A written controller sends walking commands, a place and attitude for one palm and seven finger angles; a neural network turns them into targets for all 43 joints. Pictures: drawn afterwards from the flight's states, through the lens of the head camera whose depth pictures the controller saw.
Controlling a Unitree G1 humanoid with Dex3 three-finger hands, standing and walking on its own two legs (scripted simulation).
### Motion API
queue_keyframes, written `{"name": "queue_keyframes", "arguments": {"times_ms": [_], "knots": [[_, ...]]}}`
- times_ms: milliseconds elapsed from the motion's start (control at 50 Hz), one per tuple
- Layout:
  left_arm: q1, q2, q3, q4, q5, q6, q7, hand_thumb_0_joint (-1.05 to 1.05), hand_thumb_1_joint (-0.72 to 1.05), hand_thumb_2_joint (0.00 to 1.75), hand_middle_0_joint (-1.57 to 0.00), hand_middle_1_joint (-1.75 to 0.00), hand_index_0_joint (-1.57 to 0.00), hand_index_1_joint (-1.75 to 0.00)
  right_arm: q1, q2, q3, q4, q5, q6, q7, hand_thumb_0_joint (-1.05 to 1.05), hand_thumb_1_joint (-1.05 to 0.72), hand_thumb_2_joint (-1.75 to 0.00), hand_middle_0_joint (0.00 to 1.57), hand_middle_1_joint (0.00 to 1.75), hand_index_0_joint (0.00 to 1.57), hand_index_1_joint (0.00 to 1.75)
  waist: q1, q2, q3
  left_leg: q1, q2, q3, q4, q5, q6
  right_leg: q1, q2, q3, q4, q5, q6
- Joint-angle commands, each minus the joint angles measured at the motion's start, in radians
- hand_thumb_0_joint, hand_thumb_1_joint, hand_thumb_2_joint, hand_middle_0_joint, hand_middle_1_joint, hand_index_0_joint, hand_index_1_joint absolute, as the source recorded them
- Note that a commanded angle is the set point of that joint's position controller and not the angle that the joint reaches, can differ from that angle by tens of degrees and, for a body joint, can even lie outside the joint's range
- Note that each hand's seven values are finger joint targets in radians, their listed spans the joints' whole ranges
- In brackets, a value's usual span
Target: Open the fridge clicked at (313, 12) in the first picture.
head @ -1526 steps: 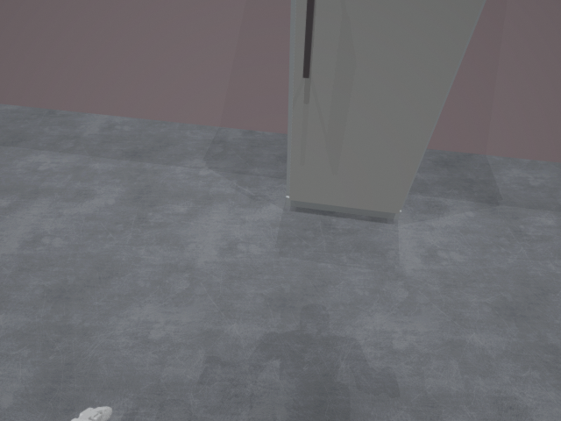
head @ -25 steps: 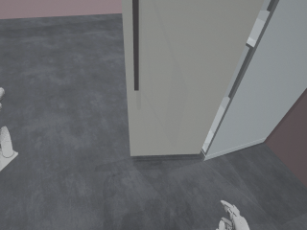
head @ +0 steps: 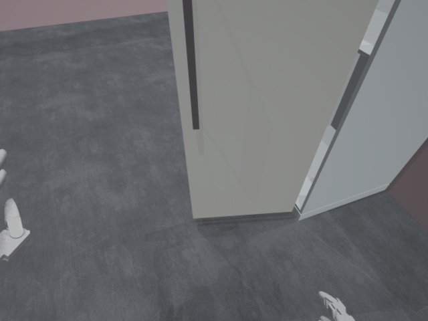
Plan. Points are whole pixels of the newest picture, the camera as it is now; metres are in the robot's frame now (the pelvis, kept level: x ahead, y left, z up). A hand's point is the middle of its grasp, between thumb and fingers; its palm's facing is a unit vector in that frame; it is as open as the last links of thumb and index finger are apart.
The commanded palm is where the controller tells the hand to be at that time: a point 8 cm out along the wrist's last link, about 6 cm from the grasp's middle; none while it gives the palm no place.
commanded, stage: stop stepping back and stand still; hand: left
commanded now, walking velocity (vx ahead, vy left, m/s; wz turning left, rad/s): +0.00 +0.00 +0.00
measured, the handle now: (190, 47) +0.68 +0.10 +0.20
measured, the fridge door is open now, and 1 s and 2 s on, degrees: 74 74 74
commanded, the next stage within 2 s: let the arm hang, fingers relaxed in 0.22 s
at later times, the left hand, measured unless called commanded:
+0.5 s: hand (86, 309) +0.16 +0.26 -0.08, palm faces +0.07 -0.91 -0.41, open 7.4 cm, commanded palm none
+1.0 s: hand out of the picture -0.07 +0.20 -0.17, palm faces +0.05 -0.98 -0.21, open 7.4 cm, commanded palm none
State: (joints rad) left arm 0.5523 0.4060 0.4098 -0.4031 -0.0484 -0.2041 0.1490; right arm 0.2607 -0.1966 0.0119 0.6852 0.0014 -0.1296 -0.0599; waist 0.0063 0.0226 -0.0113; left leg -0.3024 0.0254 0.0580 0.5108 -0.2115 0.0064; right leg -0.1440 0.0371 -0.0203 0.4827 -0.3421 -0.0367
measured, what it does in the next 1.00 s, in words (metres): stands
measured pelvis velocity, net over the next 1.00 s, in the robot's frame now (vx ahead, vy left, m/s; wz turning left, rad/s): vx -0.02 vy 0.02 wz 0.04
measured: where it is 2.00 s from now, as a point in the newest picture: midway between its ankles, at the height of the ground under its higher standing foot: outside the picture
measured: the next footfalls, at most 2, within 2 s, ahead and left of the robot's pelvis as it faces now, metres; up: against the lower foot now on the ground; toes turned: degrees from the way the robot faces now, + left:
none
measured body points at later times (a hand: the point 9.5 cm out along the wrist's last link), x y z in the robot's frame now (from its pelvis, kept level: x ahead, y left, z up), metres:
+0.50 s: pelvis -0.01 +0.01 -0.01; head -0.02 -0.01 +0.44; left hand +0.15 +0.31 -0.05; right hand +0.16 -0.25 -0.12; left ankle +0.04 +0.12 -0.74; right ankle -0.05 -0.09 -0.74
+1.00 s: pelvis -0.02 +0.02 +0.00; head +0.00 +0.02 +0.45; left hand -0.08 +0.25 -0.15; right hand -0.03 -0.19 -0.16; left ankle +0.04 +0.12 -0.74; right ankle -0.05 -0.09 -0.74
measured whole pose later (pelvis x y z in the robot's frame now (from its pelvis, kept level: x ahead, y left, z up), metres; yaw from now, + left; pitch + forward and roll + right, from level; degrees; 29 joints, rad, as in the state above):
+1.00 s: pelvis -0.02 +0.02 +0.00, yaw +2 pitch -1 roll -1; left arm 0.33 0.17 0.00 1.17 0.00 0.01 0.03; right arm 0.28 -0.14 0.01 1.13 -0.02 0.03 -0.03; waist -0.01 0.03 0.06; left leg -0.29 -0.01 0.04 0.44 -0.14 0.04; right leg -0.13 0.01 -0.05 0.43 -0.29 -0.01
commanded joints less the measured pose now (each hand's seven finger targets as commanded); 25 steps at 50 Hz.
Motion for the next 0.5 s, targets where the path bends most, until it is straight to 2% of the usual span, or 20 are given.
{"name": "queue_keyframes", "arguments": {"times_ms": [0, 40, 60, 80, 160, 220, 280, 300, 320, 340, 360, 380, 400, 420, 440, 480], "knots": [[-0.125, 0.185, 0.087, -0.229, 0.011, -0.051, 0.016, 0.0, 0.9, 0.9, -0.2, -0.3, -0.2, -0.3, -0.126, -0.128, -0.048, -0.181, 0.003, -0.06, -0.027, 0.0, -0.9, -0.9, 0.2, 0.3, 0.2, 0.3, -0.001, 0.01, -0.131, 0.182, 0.085, -0.093, -0.038, 0.402, 0.034, -0.033, -0.096, 0.076, -0.045, 0.441, 0.036], [-0.11, 0.199, 0.101, -0.272, 0.011, -0.056, 0.022, 0.0, 0.9, 0.9, -0.2, -0.3, -0.2, -0.3, -0.131, -0.127, -0.048, -0.189, 0.004, -0.057, -0.025, 0.0, -0.9, -0.9, 0.2, 0.3, 0.2, 0.3, 0.003, 0.038, -0.135, 0.173, 0.081, -0.096, -0.04, 0.398, 0.034, -0.024, -0.091, 0.077, -0.054, 0.417, 0.032], [-0.096, 0.226, 0.131, -0.291, 0.01, -0.059, 0.024, 0.0, 0.9, 0.9, -0.2, -0.3, -0.2, -0.3, -0.135, -0.13, -0.05, -0.193, 0.001, -0.055, -0.026, 0.0, -0.9, -0.9, 0.2, 0.3, 0.2, 0.3, 0.006, 0.057, -0.141, 0.165, 0.075, -0.094, -0.038, 0.386, 0.03, -0.016, -0.097, 0.082, -0.062, 0.416, 0.029], [-0.07, 0.21, 0.123, -0.292, 0.007, -0.06, 0.024, 0.0, 0.9, 0.9, -0.2, -0.3, -0.2, -0.3, -0.133, -0.123, -0.048, -0.197, 0.001, -0.05, -0.024, 0.0, -0.9, -0.9, 0.2, 0.3, 0.2, 0.3, 0.003, 0.055, -0.133, 0.15, 0.073, -0.093, -0.036, 0.382, 0.027, -0.008, -0.099, 0.083, -0.065, 0.418, 0.025], [0.006, 0.21, 0.153, -0.25, -0.006, -0.059, 0.025, 0.0, 0.9, 0.9, -0.2, -0.3, -0.2, -0.3, -0.13, -0.127, -0.056, -0.209, 0.001, -0.032, -0.021, 0.0, -0.9, -0.9, 0.2, 0.3, 0.2, 0.3, 0.001, 0.041, -0.122, 0.129, 0.063, -0.085, -0.035, 0.327, 0.016, -0.018, -0.105, 0.101, -0.098, 0.408, 0.018], [-0.003, 0.184, 0.128, -0.223, -0.011, -0.056, 0.02, 0.0, 0.9, 0.9, -0.2, -0.3, -0.2, -0.3, -0.124, -0.131, -0.054, -0.217, 0.003, -0.021, -0.024, 0.0, -0.9, -0.9, 0.2, 0.3, 0.2, 0.3, -0.003, 0.058, -0.118, 0.134, 0.07, -0.088, -0.055, 0.323, 0.014, -0.029, -0.091, 0.09, -0.1, 0.383, 0.024], [-0.016, 0.171, 0.105, -0.19, -0.014, -0.047, 0.016, 0.0, 0.9, 0.9, -0.2, -0.3, -0.2, -0.3, -0.125, -0.133, -0.054, -0.22, 0.006, -0.019, -0.03, 0.0, -0.9, -0.9, 0.2, 0.3, 0.2, 0.3, -0.005, 0.013, -0.106, 0.138, 0.069, -0.086, -0.057, 0.3, 0.014, -0.04, -0.091, 0.09, -0.121, 0.382, 0.029], [-0.117, 0.036, -0.307, 0.505, 0.057, 0.106, -0.115, 0.0, 0.9, 0.9, -0.2, -0.3, -0.2, -0.3, -0.214, -0.328, -0.084, -0.044, 0.026, -0.054, 0.063, 0.0, -0.9, -0.9, 0.2, 0.3, 0.2, 0.3, -0.033, 0.027, -0.054, 0.057, 0.11, -0.1, 0.084, 0.441, 0.02, -0.117, -0.187, 0.003, 0.033, 0.496, 0.009], [-0.141, 0.037, -0.292, 0.529, 0.059, 0.182, -0.14, 0.0, 0.9, 0.9, -0.2, -0.3, -0.2, -0.3, -0.149, -0.31, -0.1, -0.04, 0.018, 0.013, 0.063, 0.0, -0.9, -0.9, 0.2, 0.3, 0.2, 0.3, -0.027, 0.037, -0.119, 0.091, 0.115, -0.101, 0.058, 0.366, 0.017, -0.142, -0.178, 0.059, 0.01, 0.379, 0.0], [-0.18, 0.019, -0.306, 0.575, 0.065, 0.191, -0.147, 0.0, 0.9, 0.9, -0.2, -0.3, -0.2, -0.3, -0.138, -0.296, -0.091, -0.03, 0.006, 0.037, 0.06, 0.0, -0.9, -0.9, 0.2, 0.3, 0.2, 0.3, -0.017, 0.011, -0.103, 0.032, 0.133, -0.139, 0.034, 0.259, 0.036, -0.159, -0.156, 0.031, 0.025, 0.212, -0.001], [-0.209, 0.019, -0.315, 0.635, 0.069, 0.19, -0.152, 0.0, 0.9, 0.9, -0.2, -0.3, -0.2, -0.3, -0.142, -0.283, -0.078, -0.029, -0.003, 0.056, 0.059, 0.0, -0.9, -0.9, 0.2, 0.3, 0.2, 0.3, -0.008, -0.054, -0.085, 0.001, 0.136, -0.166, 0.02, 0.241, 0.048, -0.156, -0.137, 0.03, 0.033, 0.158, -0.001], [-0.229, 0.026, -0.326, 0.691, 0.068, 0.189, -0.155, 0.0, 0.9, 0.9, -0.2, -0.3, -0.2, -0.3, -0.147, -0.282, -0.065, -0.026, -0.01, 0.068, 0.057, 0.0, -0.9, -0.9, 0.2, 0.3, 0.2, 0.3, -0.003, -0.107, -0.079, -0.022, 0.132, -0.187, 0.015, 0.213, 0.059, -0.142, -0.139, 0.035, 0.023, 0.134, -0.005], [-0.259, 0.033, -0.333, 0.756, 0.072, 0.186, -0.155, 0.0, 0.9, 0.9, -0.2, -0.3, -0.2, -0.3, -0.153, -0.277, -0.06, -0.011, -0.017, 0.076, 0.056, 0.0, -0.9, -0.9, 0.2, 0.3, 0.2, 0.3, -0.005, -0.164, -0.07, -0.02, 0.114, -0.185, 0.02, 0.2, 0.056, -0.137, -0.147, 0.055, 0.004, 0.144, -0.014], [-0.291, 0.038, -0.339, 0.827, 0.074, 0.184, -0.154, 0.0, 0.9, 0.9, -0.2, -0.3, -0.2, -0.3, -0.151, -0.278, -0.059, 0.008, -0.023, 0.084, 0.055, 0.0, -0.9, -0.9, 0.2, 0.3, 0.2, 0.3, -0.01, -0.196, -0.062, -0.008, 0.096, -0.177, 0.026, 0.199, 0.049, -0.141, -0.161, 0.077, -0.013, 0.169, -0.025], [-0.319, 0.04, -0.346, 0.893, 0.075, 0.187, -0.151, 0.0, 0.9, 0.9, -0.2, -0.3, -0.2, -0.3, -0.145, -0.269, -0.058, 0.032, -0.027, 0.093, 0.055, 0.0, -0.9, -0.9, 0.2, 0.3, 0.2, 0.3, -0.016, -0.211, -0.044, 0.001, 0.078, -0.168, 0.028, 0.186, 0.043, -0.152, -0.173, 0.089, -0.03, 0.175, -0.033], [-0.343, 0.025, -0.366, 1.018, 0.071, 0.197, -0.143, 0.0, 0.9, 0.9, -0.2, -0.3, -0.2, -0.3, -0.135, -0.237, -0.045, 0.079, -0.035, 0.114, 0.054, 0.0, -0.9, -0.9, 0.2, 0.3, 0.2, 0.3, -0.02, -0.136, -0.033, 0.027, 0.059, -0.15, 0.01, 0.174, 0.032, -0.146, -0.182, 0.109, -0.056, 0.17, -0.04]]}}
